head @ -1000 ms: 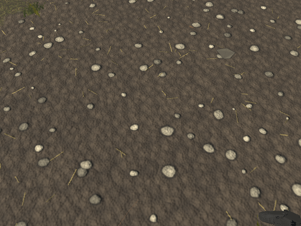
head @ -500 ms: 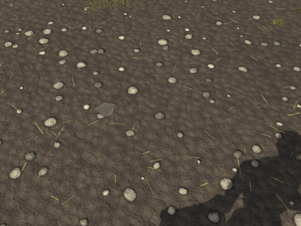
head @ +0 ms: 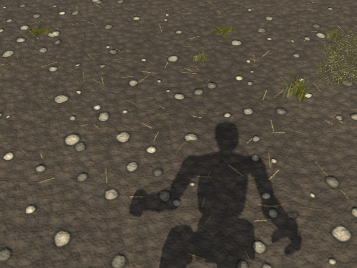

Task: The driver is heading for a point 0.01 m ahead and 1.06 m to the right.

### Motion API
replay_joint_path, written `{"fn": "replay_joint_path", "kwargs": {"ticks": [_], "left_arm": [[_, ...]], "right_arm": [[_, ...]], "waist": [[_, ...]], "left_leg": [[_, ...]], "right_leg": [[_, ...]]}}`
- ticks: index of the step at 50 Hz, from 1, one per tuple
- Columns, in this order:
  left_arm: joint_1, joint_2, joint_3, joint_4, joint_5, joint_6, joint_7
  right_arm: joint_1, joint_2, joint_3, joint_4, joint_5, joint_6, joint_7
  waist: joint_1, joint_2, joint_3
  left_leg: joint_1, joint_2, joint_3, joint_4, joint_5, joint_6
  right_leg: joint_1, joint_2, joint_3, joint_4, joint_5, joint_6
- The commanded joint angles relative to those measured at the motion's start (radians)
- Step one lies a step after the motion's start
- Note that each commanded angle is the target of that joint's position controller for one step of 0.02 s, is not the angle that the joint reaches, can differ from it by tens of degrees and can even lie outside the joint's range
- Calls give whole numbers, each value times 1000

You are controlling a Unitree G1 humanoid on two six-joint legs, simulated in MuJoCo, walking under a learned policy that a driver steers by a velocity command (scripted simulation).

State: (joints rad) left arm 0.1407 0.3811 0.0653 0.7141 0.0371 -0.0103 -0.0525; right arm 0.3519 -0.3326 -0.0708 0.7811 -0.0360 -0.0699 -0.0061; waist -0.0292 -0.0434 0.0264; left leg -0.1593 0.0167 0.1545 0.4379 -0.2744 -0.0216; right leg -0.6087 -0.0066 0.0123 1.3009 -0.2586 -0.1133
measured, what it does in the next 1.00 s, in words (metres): walks ahead, turning right: right foot, then left foot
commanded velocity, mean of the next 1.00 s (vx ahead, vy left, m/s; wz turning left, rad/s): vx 1.00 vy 0.00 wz -1.00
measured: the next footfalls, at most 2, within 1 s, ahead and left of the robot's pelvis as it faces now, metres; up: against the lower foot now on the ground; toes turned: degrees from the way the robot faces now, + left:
right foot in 0.26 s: +0.41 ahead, -0.07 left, +0.00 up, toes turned -17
left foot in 0.66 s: +0.87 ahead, -0.10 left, +0.00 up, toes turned -40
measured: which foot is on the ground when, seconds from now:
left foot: down 0.00-0.24, up 0.26-0.64, down 0.66-1.00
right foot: up 0.00-0.24, down 0.26-0.66, up 0.68-1.00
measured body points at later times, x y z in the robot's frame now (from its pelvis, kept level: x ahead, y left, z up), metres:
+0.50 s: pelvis +0.46 -0.08 +0.00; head +0.49 -0.10 +0.45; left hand +0.58 +0.19 -0.12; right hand +0.57 -0.39 -0.06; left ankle +0.68 +0.04 -0.67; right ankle +0.37 -0.06 -0.73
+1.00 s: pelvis +0.86 -0.30 -0.02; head +0.87 -0.34 +0.43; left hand +1.21 -0.42 -0.04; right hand +0.58 -0.40 -0.14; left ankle +0.84 -0.07 -0.73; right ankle +0.91 -0.50 -0.68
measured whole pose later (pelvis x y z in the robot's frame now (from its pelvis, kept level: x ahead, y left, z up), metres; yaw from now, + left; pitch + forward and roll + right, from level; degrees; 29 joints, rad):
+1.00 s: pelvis +0.86 -0.30 -0.02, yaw -57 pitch +2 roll +3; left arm -0.09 0.33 0.02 0.56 0.03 0.00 -0.10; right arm 0.53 -0.32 -0.06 0.89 -0.03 -0.08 0.00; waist -0.08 -0.02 0.04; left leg 0.20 0.02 0.30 0.23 -0.41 -0.07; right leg -0.80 -0.04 -0.09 0.90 -0.07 -0.15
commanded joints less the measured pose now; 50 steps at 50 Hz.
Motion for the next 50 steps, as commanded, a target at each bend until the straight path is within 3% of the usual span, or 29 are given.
{"fn": "replay_joint_path", "kwargs": {"ticks": [1, 2, 5, 7, 9, 11, 12, 13, 14, 15, 17, 19, 20, 23, 26, 29, 31, 32, 33, 34, 35, 36, 37, 39, 41, 45, 47, 49, 50], "left_arm": [[-85, -64, -38, -132, 2, 6, -27], [-110, -66, -45, -161, -3, 6, -31], [-240, -43, -50, -191, -2, 6, -50], [-265, -54, -54, -191, -5, 1, -57], [-178, -22, -41, -157, -8, -1, -41], [145, 52, -1, -66, -13, -5, -15], [349, 98, 33, 7, -15, -8, 8], [277, 161, 70, 14, -46, 6, 37], [193, 269, 79, -52, -3, 22, 34], [274, 234, 81, -62, 1, 28, 51], [227, 145, 62, -3, -16, -4, 66], [160, 99, 39, -7, -21, -39, 76], [158, 80, 29, -5, -27, -52, 70], [165, 86, 32, 2, -24, -75, 55], [207, 102, 44, 24, -35, -82, 38], [248, 120, 52, 47, -42, -76, 41], [235, 170, 63, 52, -33, -71, 45], [177, 190, 66, 41, -29, -76, 39], [142, 83, 36, 13, -25, -89, 39], [244, -44, -2, -49, -70, -87, 42], [215, 30, -7, -25, -38, -71, 56], [135, 65, 2, -15, -15, -57, 48], [89, 59, 3, -17, -4, -47, 34], [33, 1, -9, -53, 5, -22, 1], [-21, -49, -27, -98, 1, 1, -15], [-142, -48, -43, -182, -6, 8, -35], [-220, -42, -49, -203, -3, 8, -50], [-234, -60, -56, -203, -7, 5, -55], [-217, -42, -50, -189, -7, 3, -49]], "right_arm": [[12, -11, 10, -6, 15, -37, 17], [-2, -33, 9, -8, 11, -46, 17], [28, -58, 4, 20, 10, -50, 10], [76, -100, -2, 36, 9, -44, 0], [103, -163, -16, 34, 14, -23, -14], [28, -219, -30, 2, 10, 9, -21], [-18, -209, -30, -22, 5, 21, -16], [-30, -124, -17, -49, -4, 25, 4], [31, -76, 2, -174, 9, 7, 5], [-64, -110, 10, -204, 12, -21, 6], [-124, -96, 23, -197, 3, -33, 3], [-79, -90, 28, -172, -35, 9, 2], [-86, -83, 29, -174, -40, 28, 5], [-276, -26, 52, -254, -23, 37, 20], [-356, -6, 63, -277, 3, 29, 26], [-370, -45, 51, -285, 10, 26, 18], [-195, -122, 18, -239, 13, 19, -2], [11, -161, -4, -194, 14, 14, -19], [231, -233, -32, -154, -11, 10, -41], [162, -291, -40, -165, -38, 7, -35], [30, -220, -45, -187, -30, 17, -25], [-40, -123, -21, -192, -21, 21, -22], [-47, -76, -10, -168, -23, 22, -17], [2, -55, -1, -96, -19, 8, -13], [30, -25, 7, -45, 5, -14, 7], [-26, -38, 8, -19, 10, -43, 14], [5, -62, 4, 4, 11, -45, 9], [43, -108, -3, 16, 7, -43, 3], [62, -130, -8, 19, 10, -36, -1]], "waist": [[36, 113, 33], [56, 143, 56], [34, 73, 129], [35, 81, 122], [95, 138, 39], [257, 176, -121], [330, 135, -200], [236, -92, -143], [111, -186, -284], [172, -11, -330], [76, 125, -51], [-13, 140, 4], [-25, 133, 16], [6, 93, 79], [59, 50, 50], [79, 23, 13], [-10, 28, -114], [-141, 34, -202], [-219, 127, -324], [-83, 487, -472], [-62, 362, -346], [-62, 212, -203], [-52, 97, -103], [-23, 107, -17], [5, 116, 25], [58, 131, 77], [44, 90, 119], [50, 96, 123], [63, 106, 93]], "left_leg": [[54, 248, -128, -272, 243, 70], [23, 262, -82, -283, 327, 71], [32, 197, 79, -349, 461, 49], [92, 193, 144, -305, 830, 30], [200, 220, 152, -133, 1261, 22], [153, 266, 120, 272, 1402, 43], [-25, 246, 104, 596, 1161, 43], [-311, 48, 98, 969, 67, 12], [-664, -38, -60, 1262, -250, -33], [-739, -3, -215, 1229, -175, -26], [-682, 84, -227, 986, -124, -22], [-534, 119, -228, 859, -161, -48], [-490, 130, -218, 789, -188, -61], [-400, 119, -169, 512, 0, -76], [-251, 61, -152, 282, 316, -50], [-165, 12, -161, 143, 318, -17], [44, -41, -166, 121, 168, 5], [275, -11, -172, 117, 112, 17], [511, 174, -344, 114, -193, 45], [667, 473, -929, -114, -429, 138], [530, 451, -1016, -177, -598, 159], [390, 397, -831, -162, -544, 154], [265, 358, -676, -164, -361, 146], [135, 310, -464, -191, -149, 120], [101, 307, -332, -230, 9, 96], [21, 246, -37, -301, 325, 65], [26, 205, 70, -342, 432, 52], [74, 206, 141, -291, 800, 38], [136, 212, 150, -233, 1049, 35]], "right_leg": [[-181, -84, 43, -25, 104, 1], [-171, -100, 38, -98, 154, 3], [-104, -58, -97, -355, 246, -20], [9, 3, -182, -482, 252, -61], [130, 81, -221, -509, 174, -89], [464, 130, -176, -526, 78, -131], [752, 128, -93, -626, 54, -164], [871, 21, 121, -694, -13, -191], [1108, -212, 674, -817, 52, -387], [1088, -243, 815, -976, -89, -396], [743, -180, 673, -1056, 2, -317], [506, -92, 511, -1054, 157, -281], [419, -62, 473, -1067, 168, -275], [227, 17, 407, -1132, 179, -246], [234, 42, 381, -1119, 364, -178], [386, 12, 415, -1032, 551, -127], [465, 22, 409, -770, 799, -75], [374, 51, 382, -524, 778, -48], [217, 112, 307, -181, 437, -35], [-41, 212, 192, 89, -233, 0], [-163, 99, 141, 153, -135, -13], [-175, 38, 114, 123, -55, -11], [-161, 1, 91, 85, -27, -6], [-149, -45, 86, 54, -36, 1], [-199, -80, 77, 40, -22, 2], [-171, -86, 16, -153, 162, 3], [-106, -59, -83, -337, 227, -18], [-5, -14, -162, -457, 229, -57], [45, 31, -201, -480, 205, -73]]}}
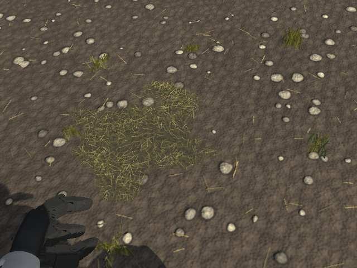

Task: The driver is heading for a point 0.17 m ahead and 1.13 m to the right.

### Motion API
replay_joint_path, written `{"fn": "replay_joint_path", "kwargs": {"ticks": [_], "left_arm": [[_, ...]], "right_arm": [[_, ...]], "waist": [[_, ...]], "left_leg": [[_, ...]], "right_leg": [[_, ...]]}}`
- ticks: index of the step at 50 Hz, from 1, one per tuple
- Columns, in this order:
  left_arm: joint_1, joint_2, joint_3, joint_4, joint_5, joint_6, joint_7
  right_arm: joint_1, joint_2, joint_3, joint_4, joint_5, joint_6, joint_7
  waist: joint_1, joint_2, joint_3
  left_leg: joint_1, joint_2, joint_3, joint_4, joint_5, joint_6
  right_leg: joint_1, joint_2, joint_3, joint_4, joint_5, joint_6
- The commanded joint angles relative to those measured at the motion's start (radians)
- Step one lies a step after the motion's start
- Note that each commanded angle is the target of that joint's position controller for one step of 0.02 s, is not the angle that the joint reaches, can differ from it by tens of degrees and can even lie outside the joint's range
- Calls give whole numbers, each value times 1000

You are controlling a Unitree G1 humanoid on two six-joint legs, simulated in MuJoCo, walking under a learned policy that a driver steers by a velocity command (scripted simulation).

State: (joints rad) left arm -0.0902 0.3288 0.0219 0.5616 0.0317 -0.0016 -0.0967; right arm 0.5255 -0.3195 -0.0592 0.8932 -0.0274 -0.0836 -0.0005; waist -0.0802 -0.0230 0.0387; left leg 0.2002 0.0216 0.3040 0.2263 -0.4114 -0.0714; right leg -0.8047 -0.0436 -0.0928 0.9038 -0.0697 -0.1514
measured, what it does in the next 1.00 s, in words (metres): walks ahead, turning right: right foot, then left foot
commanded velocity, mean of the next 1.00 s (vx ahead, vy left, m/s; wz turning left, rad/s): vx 1.00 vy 0.00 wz -0.54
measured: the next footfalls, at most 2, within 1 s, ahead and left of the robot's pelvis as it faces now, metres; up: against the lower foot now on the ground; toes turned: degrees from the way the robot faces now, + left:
right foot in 0.10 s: +0.28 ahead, -0.04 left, +0.00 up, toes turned -9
left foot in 0.52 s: +0.76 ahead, +0.02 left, +0.00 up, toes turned -13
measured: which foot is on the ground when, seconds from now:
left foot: down 0.00-0.08, up 0.10-0.50, down 0.52-1.00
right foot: up 0.00-0.08, down 0.10-0.54, up 0.56-0.98, down 1.00-1.00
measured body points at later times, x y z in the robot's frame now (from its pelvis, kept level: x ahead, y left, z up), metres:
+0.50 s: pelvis +0.49 -0.04 +0.00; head +0.53 -0.06 +0.45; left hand +0.51 +0.25 -0.12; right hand +0.68 -0.31 -0.07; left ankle +0.72 +0.03 -0.70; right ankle +0.24 -0.04 -0.71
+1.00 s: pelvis +0.96 -0.21 -0.02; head +0.98 -0.23 +0.43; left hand +1.26 -0.11 -0.10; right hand +0.78 -0.41 -0.16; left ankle +0.75 +0.02 -0.66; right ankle +1.07 -0.30 -0.72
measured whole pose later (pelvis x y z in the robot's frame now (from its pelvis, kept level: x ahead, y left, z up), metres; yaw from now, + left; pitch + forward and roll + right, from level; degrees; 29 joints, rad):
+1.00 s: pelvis +0.96 -0.21 -0.02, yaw -33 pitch +1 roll +1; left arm 0.04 0.27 0.01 0.72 0.01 -0.06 -0.05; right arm 0.48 -0.25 -0.03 0.92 -0.03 -0.05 -0.02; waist 0.00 -0.01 0.04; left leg 0.21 0.05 0.27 0.64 -0.31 -0.03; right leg -0.56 0.09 -0.13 0.64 -0.11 -0.20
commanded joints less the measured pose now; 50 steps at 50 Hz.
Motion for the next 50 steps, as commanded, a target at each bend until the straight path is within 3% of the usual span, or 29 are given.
{"fn": "replay_joint_path", "kwargs": {"ticks": [1, 3, 4, 5, 6, 7, 8, 9, 11, 12, 16, 20, 23, 25, 26, 27, 28, 29, 31, 33, 35, 37, 40, 43, 45, 47, 48, 49, 50], "left_arm": [[63, 31, 3, -18, -1, -8, 5], [379, 106, 43, 73, -7, -13, 29], [586, 147, 74, 150, -4, -15, 50], [511, 211, 108, 159, -29, -2, 77], [420, 308, 113, 86, 10, 8, 78], [506, 257, 111, 86, 11, 15, 101], [480, 212, 103, 128, 2, 1, 113], [453, 170, 91, 151, -3, -23, 118], [391, 104, 61, 161, -7, -62, 127], [401, 78, 50, 173, -13, -76, 122], [450, 80, 52, 212, -24, -109, 95], [518, 103, 57, 253, -45, -131, 84], [547, 153, 64, 287, -27, -124, 95], [540, 195, 72, 303, 5, -106, 109], [478, 197, 73, 297, 18, -94, 115], [486, 115, 50, 276, 12, -98, 113], [582, 6, 24, 239, -45, -114, 95], [511, 64, 22, 243, -26, -115, 108], [378, 63, 15, 224, -15, -104, 97], [370, 14, 4, 206, 3, -70, 74], [340, -16, -4, 188, 1, -41, 57], [238, -18, -10, 144, -1, -33, 45], [121, -23, -18, 95, -11, -41, 27], [16, -46, -25, 67, -7, -49, 6], [65, -15, -14, 88, -11, -50, 14], [257, 43, 11, 141, -20, -53, 31], [461, 87, 35, 201, -24, -52, 42], [657, 129, 68, 262, -21, -48, 60], [601, 182, 104, 259, -43, -26, 87]], "right_arm": [[-102, -175, -27, -95, 5, -11, -13], [-162, -235, -43, -123, 1, 23, -21], [-198, -225, -40, -144, -3, 32, -18], [-195, -138, -26, -165, -13, 36, -1], [-99, -81, -2, -282, 7, 23, -1], [-210, -128, 2, -299, 9, -2, 2], [-224, -118, 10, -288, 16, -10, 1], [-247, -102, 17, -277, 3, -6, -2], [-202, -79, 27, -246, -30, 31, 7], [-203, -68, 30, -242, -33, 45, 15], [-438, -12, 55, -323, -14, 45, 36], [-531, -11, 54, -334, 10, 31, 46], [-519, -58, 34, -329, 0, 29, 33], [-300, -121, 2, -270, 2, 29, 11], [-77, -149, -16, -206, 2, 34, -7], [86, -228, -44, -167, -20, 36, -26], [67, -285, -62, -154, -25, 33, -9], [-65, -188, -50, -187, -22, 34, 11], [-168, -63, -23, -171, -23, 20, 13], [-167, -28, -5, -123, -28, 2, 11], [-155, -33, -3, -87, -6, -21, 18], [-154, -39, -3, -72, 1, -39, 25], [-156, -38, 0, -59, 7, -53, 26], [-80, -72, -1, -32, 22, -58, 9], [-68, -121, -10, -35, 17, -40, -10], [-105, -182, -27, -52, 2, 0, -32], [-159, -202, -35, -75, -8, 21, -37], [-204, -204, -38, -94, -15, 32, -36], [-242, -125, -27, -113, -19, 25, -18]], "waist": [[149, 114, 37], [308, 149, -130], [382, 108, -213], [286, -125, -166], [150, -215, -338], [221, -40, -372], [176, 30, -202], [125, 97, -90], [40, 113, -33], [30, 103, -23], [83, 46, 86], [134, 34, 72], [118, 4, 6], [1, -56, -131], [-128, -49, -207], [-169, 51, -305], [-53, 437, -456], [-42, 218, -344], [6, -35, -103], [67, 5, -16], [100, 40, 49], [97, 55, 96], [94, 63, 124], [61, 51, 125], [98, 105, 55], [213, 166, -77], [307, 181, -176], [386, 143, -247], [316, -79, -190]], "left_leg": [[-175, 221, 1, 68, 1353, 83], [-210, 261, -27, 462, 1512, 102], [-393, 242, -46, 778, 1305, 100], [-667, 44, -48, 1163, 206, 70], [-985, -26, -220, 1456, -102, 38], [-1059, 2, -339, 1434, 7, 45], [-1067, 56, -341, 1332, 55, 53], [-1004, 101, -339, 1218, 71, 53], [-841, 141, -347, 1090, 51, 41], [-808, 154, -346, 1023, 30, 32], [-820, 153, -279, 655, 287, 37], [-668, 78, -234, 397, 629, 100], [-625, -15, -195, 331, 499, 149], [-414, -78, -208, 352, 312, 176], [-194, -50, -223, 334, 259, 192], [62, 112, -405, 374, -6, 235], [254, 370, -1064, 158, -162, 379], [181, 347, -1105, 81, -210, 369], [-143, 311, -811, 34, -89, 317], [-338, 266, -642, -25, -15, 268], [-403, 255, -515, -101, 46, 234], [-427, 216, -346, -152, 224, 200], [-413, 149, -126, -180, 499, 162], [-302, 158, -46, -214, 787, 127], [-139, 173, -21, -83, 1255, 104], [-62, 204, -21, 216, 1547, 96], [-111, 220, -39, 468, 1572, 108], [-248, 204, -45, 786, 1374, 109], [-548, 26, -76, 1156, 363, 80]], "right_leg": [[308, 102, -107, -102, -20, -50], [647, 162, -72, -114, -107, -87], [954, 163, 18, -219, -125, -120], [1080, 45, 241, -301, -202, -140], [1311, -222, 793, -434, -143, -316], [1279, -226, 885, -589, -277, -313], [1113, -222, 805, -641, -272, -274], [927, -179, 706, -648, -197, -232], [675, -100, 547, -665, -70, -193], [613, -74, 501, -685, -52, -187], [520, 17, 335, -799, 64, -148], [618, -17, 285, -875, 296, -91], [854, -50, 245, -730, 756, -49], [911, -80, 240, -424, 1020, -16], [802, -57, 208, -150, 939, -4], [552, 25, 163, 243, 624, 9], [236, 233, 194, 621, -307, 65], [95, 149, 254, 667, -292, 31], [106, 34, 222, 537, -189, 23], [167, -6, 225, 471, -197, 32], [125, -39, 221, 415, -192, 45], [76, -52, 184, 310, -82, 53], [102, -47, 81, 49, 93, 42], [201, 6, -41, -165, 208, -4], [260, 88, -97, -202, 152, -30], [443, 160, -102, -198, 17, -56], [646, 182, -75, -197, -49, -81], [888, 171, 2, -290, -80, -110], [1030, 72, 208, -309, -164, -125]]}}
Over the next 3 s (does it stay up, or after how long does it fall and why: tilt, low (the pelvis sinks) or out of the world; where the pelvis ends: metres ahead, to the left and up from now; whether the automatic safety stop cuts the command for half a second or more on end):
stays up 1.28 -1.77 0.01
